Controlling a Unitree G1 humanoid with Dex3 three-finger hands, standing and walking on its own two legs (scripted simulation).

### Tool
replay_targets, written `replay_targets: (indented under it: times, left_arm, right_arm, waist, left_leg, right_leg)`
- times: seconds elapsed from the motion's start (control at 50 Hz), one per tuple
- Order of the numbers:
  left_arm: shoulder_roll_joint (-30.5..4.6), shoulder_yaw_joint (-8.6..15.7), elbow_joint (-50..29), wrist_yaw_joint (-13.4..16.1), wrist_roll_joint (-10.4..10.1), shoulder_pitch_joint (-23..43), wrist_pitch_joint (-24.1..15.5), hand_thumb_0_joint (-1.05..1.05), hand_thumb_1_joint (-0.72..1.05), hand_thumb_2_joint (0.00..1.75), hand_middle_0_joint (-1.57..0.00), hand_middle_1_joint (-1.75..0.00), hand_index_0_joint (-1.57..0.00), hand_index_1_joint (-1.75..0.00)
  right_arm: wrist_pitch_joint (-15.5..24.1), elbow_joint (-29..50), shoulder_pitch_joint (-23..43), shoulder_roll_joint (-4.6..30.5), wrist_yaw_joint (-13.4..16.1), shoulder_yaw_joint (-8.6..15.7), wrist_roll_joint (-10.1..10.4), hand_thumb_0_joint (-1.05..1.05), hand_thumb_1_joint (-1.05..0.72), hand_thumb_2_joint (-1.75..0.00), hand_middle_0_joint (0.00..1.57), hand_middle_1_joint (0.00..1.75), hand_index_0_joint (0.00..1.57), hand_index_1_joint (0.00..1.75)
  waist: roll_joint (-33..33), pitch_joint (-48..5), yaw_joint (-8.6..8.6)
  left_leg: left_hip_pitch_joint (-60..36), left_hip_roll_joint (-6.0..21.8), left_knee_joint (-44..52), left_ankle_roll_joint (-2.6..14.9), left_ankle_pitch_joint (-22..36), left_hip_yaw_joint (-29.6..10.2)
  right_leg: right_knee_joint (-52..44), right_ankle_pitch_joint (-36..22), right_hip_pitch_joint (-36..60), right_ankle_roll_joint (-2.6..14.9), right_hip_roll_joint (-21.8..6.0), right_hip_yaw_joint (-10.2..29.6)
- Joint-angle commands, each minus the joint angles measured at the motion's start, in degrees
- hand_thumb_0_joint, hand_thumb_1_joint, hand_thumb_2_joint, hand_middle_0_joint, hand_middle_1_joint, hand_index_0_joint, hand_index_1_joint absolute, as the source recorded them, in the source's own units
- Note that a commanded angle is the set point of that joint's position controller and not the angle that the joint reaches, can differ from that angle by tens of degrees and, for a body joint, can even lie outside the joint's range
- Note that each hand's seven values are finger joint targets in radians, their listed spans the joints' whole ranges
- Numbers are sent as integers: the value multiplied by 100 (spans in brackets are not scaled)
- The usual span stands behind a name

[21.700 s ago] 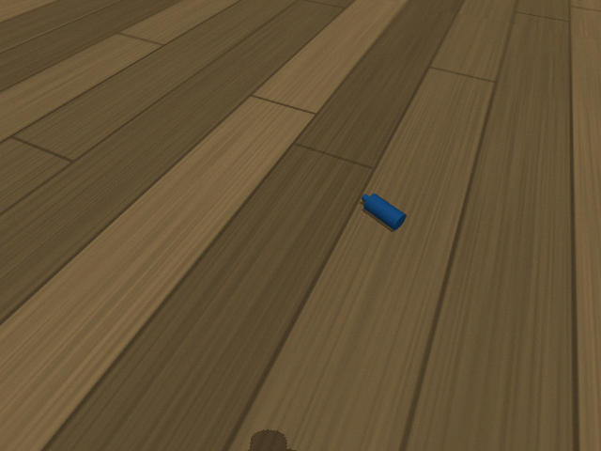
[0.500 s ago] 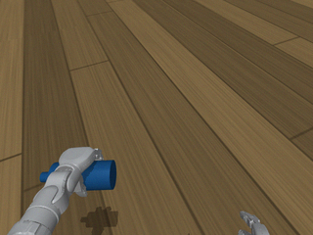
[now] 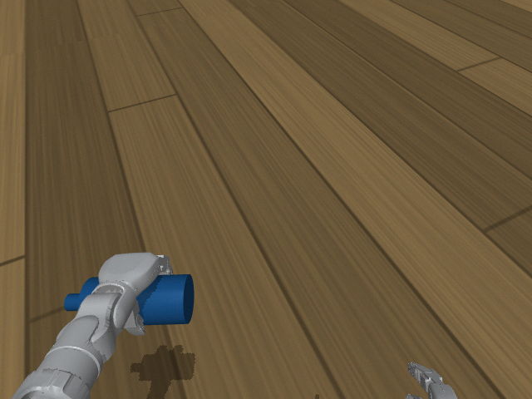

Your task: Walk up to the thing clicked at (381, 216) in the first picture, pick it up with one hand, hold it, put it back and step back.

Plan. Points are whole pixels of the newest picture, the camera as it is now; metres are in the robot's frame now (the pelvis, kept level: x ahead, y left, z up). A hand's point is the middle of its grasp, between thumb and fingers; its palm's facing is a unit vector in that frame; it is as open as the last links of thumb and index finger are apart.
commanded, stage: crouch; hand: left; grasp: from above
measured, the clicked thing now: (129, 300) +0.30 +0.25 -0.08
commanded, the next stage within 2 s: lower in 1.84 s
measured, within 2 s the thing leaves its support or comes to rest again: neither
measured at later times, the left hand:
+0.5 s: hand (172, 308) +0.36 +0.23 -0.28, palm faces -0.41 +0.03 -0.91, open 10.9 cm
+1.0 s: hand (190, 319) +0.41 +0.23 -0.48, palm faces -0.44 -0.02 -0.90, open 10.9 cm
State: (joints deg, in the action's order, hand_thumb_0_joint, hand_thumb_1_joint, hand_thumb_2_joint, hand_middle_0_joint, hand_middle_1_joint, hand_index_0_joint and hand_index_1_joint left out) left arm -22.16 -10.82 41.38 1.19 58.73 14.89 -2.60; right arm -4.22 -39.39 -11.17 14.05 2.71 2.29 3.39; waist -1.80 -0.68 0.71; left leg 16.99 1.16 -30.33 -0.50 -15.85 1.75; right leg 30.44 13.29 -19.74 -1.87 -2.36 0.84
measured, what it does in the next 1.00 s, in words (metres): lowers itself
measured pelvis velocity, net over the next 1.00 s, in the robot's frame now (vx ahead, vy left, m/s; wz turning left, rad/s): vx -0.07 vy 0.01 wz -0.01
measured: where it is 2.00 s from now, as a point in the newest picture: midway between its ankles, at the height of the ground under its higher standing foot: outside the picture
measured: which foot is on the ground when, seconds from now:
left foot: down 0.00-1.00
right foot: down 0.00-1.00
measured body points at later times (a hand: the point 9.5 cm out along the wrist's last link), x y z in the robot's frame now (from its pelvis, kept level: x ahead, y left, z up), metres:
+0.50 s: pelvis -0.05 +0.01 -0.17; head +0.10 +0.02 +0.26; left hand +0.38 +0.23 -0.23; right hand -0.03 -0.28 -0.28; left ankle +0.00 +0.13 -0.73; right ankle +0.03 -0.14 -0.73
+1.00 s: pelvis -0.07 +0.01 -0.33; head +0.17 +0.05 +0.05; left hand +0.43 +0.23 -0.43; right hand -0.03 -0.27 -0.44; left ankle +0.00 +0.13 -0.73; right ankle +0.02 -0.14 -0.73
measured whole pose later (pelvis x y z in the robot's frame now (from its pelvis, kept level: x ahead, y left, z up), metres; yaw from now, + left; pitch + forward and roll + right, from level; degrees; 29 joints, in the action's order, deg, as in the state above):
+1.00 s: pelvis -0.07 +0.01 -0.33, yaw -1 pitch +39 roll -5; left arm -33.3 1.7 77.5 19.7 71.0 55.3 -6.2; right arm 3.6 -41.5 -10.8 14.2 -4.3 0.6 -5.4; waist -1.7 -8.1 13.7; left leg 116.4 -0.4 -117.7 -0.3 -40.0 -4.4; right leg 112.8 35.6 -115.8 -2.9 -2.9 -0.4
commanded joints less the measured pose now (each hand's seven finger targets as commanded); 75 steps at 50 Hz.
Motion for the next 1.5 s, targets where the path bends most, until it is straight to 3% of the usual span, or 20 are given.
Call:
replay_targets:
  times: [0.0, 0.14, 0.18, 0.24, 0.28, 0.3, 0.4, 0.44, 0.5, 0.56, 0.6, 0.64, 0.8, 0.88, 1.0, 1.12, 1.32, 1.36, 1.4, 1.48]
  left_arm:
    - [-1118, 554, -375, 747, 187, 2187, -183, 0, 71, 88, -108, -67, -107, -69]
    - [-960, 479, 802, 1735, 730, 3483, -285, 0, 68, 86, -106, -68, -106, -69]
    - [-1122, 550, 1242, 1957, 871, 3684, -221, 0, 68, 80, -105, -67, -106, -67]
    - [-1282, 663, 1525, 2174, 876, 4272, -143, 0, 65, 82, -102, -68, -103, -68]
    - [-1257, 676, 2008, 2233, 823, 4180, -43, 0, 66, 81, -104, -66, -104, -66]
    - [-1196, 653, 2094, 2237, 770, 4141, -17, 0, 66, 83, -105, -66, -104, -66]
    - [-1643, 900, 1983, 2199, 726, 4645, 64, 0, 61, 86, -101, -68, -101, -69]
    - [-1556, 858, 2051, 2151, 714, 4860, 86, 0, 62, 84, -100, -68, -100, -68]
    - [-1900, 1058, 2115, 2092, 775, 5103, 50, 0, 60, 84, -98, -69, -99, -69]
    - [-1832, 1078, 2481, 2028, 797, 5191, -20, 0, 61, 89, -100, -70, -100, -70]
    - [-2084, 1186, 2357, 2021, 840, 5446, -121, 0, 63, 87, -100, -71, -101, -71]
    - [-2056, 1181, 2398, 2022, 887, 5537, -190, 0, 68, 86, -101, -74, -103, -71]
    - [-2483, 1413, 2403, 2127, 1116, 6172, -352, 0, 74, 88, -105, -77, -107, -75]
    - [-2399, 1396, 2550, 2142, 1140, 6345, -323, 0, 75, 90, -105, -77, -107, -75]
    - [-2641, 1481, 2619, 2088, 1194, 6537, -339, 0, 73, 90, -105, -75, -107, -74]
    - [-2810, 1488, 2817, 2031, 1195, 6753, -434, 0, 68, 89, -102, -75, -103, -74]
    - [-3128, 1558, 3341, 2053, 1294, 6897, -541, 0, 69, 93, -101, -81, -103, -79]
    - [-3125, 1505, 3458, 2059, 1317, 6980, -574, 0, 69, 93, -101, -81, -103, -79]
    - [-3291, 1583, 3433, 2095, 1329, 7055, -595, 0, 70, 93, -100, -82, -103, -79]
    - [-3380, 1575, 3505, 2124, 1398, 7177, -613, 0, 71, 95, -102, -84, -104, -82]
  right_arm:
    - [156, 476, 69, 815, 23, 294, -141, 0, -89, -90, 20, 30, 20, 30]
    - [235, 226, -578, 921, -150, 445, -338, 0, -89, -90, 20, 30, 20, 30]
    - [252, 224, -659, 977, -165, 462, -360, 0, -90, -90, 20, 30, 20, 30]
    - [323, 171, -778, 993, -147, 481, -429, 0, -90, -90, 20, 30, 20, 30]
    - [365, 151, -824, 1005, -124, 475, -456, 0, -90, -90, 20, 30, 20, 30]
    - [401, 141, -831, 1007, -110, 494, -461, 0, -90, -90, 20, 30, 20, 30]
    - [506, 149, -917, 1070, -52, 523, -524, 0, -90, -90, 20, 30, 20, 30]
    - [539, 84, -923, 1062, -45, 506, -549, 0, -89, -90, 20, 30, 20, 30]
    - [587, 28, -984, 1138, -71, 482, -592, 0, -89, -90, 20, 30, 20, 30]
    - [633, -8, -1057, 1165, -134, 439, -641, 0, -89, -90, 20, 30, 20, 30]
    - [668, 1, -1086, 1172, -172, 403, -652, 0, -89, -90, 20, 30, 20, 30]
    - [714, -15, -1144, 1201, -236, 388, -684, 0, -89, -90, 20, 30, 20, 30]
    - [805, -147, -1372, 1291, -465, 318, -832, 0, -90, -90, 20, 30, 20, 30]
    - [822, -170, -1391, 1306, -567, 287, -886, 0, -90, -90, 20, 30, 20, 30]
    - [788, -141, -1465, 1379, -703, 249, -943, 0, -90, -90, 20, 30, 20, 30]
    - [723, -157, -1371, 1387, -787, 196, -971, 0, -90, -90, 20, 30, 20, 30]
    - [667, -161, -1420, 1510, -885, 57, -1023, 0, -90, -90, 20, 30, 20, 30]
    - [665, -143, -1392, 1506, -887, 16, -1050, 0, -90, -90, 20, 30, 20, 30]
    - [667, -161, -1408, 1548, -892, -29, -1052, 0, -90, -90, 20, 30, 20, 30]
    - [675, -165, -1436, 1580, -917, -110, -1082, 0, -90, -90, 20, 30, 20, 30]
  waist:
    - [233, -1288, 170]
    - [-20, -2298, 467]
    - [-173, -2519, 488]
    - [-299, -3000, 561]
    - [-257, -3123, 587]
    - [-265, -3210, 603]
    - [-556, -3947, 693]
    - [-639, -3976, 790]
    - [-752, -4211, 848]
    - [-610, -4065, 1043]
    - [-771, -4324, 1036]
    - [-729, -4374, 1120]
    - [-1218, -5079, 1272]
    - [-1420, -5033, 1381]
    - [-1585, -5125, 1466]
    - [-1601, -4713, 1530]
    - [-1545, -4455, 1673]
    - [-1493, -4414, 1780]
    - [-1588, -4442, 1731]
    - [-1745, -4499, 1816]
  left_leg:
    - [40, -219, -184, 61, 1034, 2]
    - [1766, -188, -2061, 22, 662, 12]
    - [2248, -181, -2502, 25, 474, 2]
    - [2992, -165, -3040, 40, 113, -75]
    - [3498, -160, -3384, 69, -113, -88]
    - [3750, -167, -3553, 78, -280, -101]
    - [4610, -136, -4252, 52, -809, -236]
    - [4836, -110, -4481, 37, -902, -319]
    - [5170, -110, -4883, 22, -1029, -419]
    - [5776, -120, -5341, 69, -1245, -458]
    - [5979, -162, -5588, 75, -1404, -442]
    - [6230, -176, -5822, 92, -1517, -480]
    - [6373, -197, -6804, 79, -898, -421]
    - [6519, -193, -7129, 65, -716, -410]
    - [6756, -197, -7600, 69, -433, -340]
    - [7425, -217, -7917, 112, -865, -233]
    - [7910, -240, -8281, 127, -1072, -262]
    - [8056, -242, -8387, 149, -1248, -254]
    - [8067, -245, -8438, 133, -1193, -269]
    - [8095, -238, -8566, 122, -1155, -296]
  right_leg:
    - [47, -716, -208, 226, 293, -140]
    - [1723, -504, -1861, 274, 274, -100]
    - [2172, -304, -2369, 295, 279, -113]
    - [2768, 23, -2978, 315, 292, -153]
    - [3130, 251, -3351, 337, 311, -187]
    - [3292, 373, -3542, 352, 309, -200]
    - [4199, 806, -4354, 392, 269, -251]
    - [4510, 906, -4814, 405, 275, -304]
    - [5017, 1063, -5404, 426, 261, -357]
    - [5386, 1252, -5990, 420, 240, -391]
    - [5631, 1410, -6218, 427, 231, -393]
    - [5830, 1502, -6476, 417, 216, -431]
    - [6681, 1066, -7084, 422, 179, -506]
    - [6992, 932, -7415, 417, 145, -530]
    - [7377, 675, -7470, 405, 142, -555]
    - [7608, 886, -7710, 393, 196, -543]
    - [8036, 1062, -8088, 385, 216, -667]
    - [8068, 1176, -8083, 377, 249, -690]
    - [8180, 1144, -8167, 382, 225, -708]
    - [8354, 1108, -8281, 389, 247, -769]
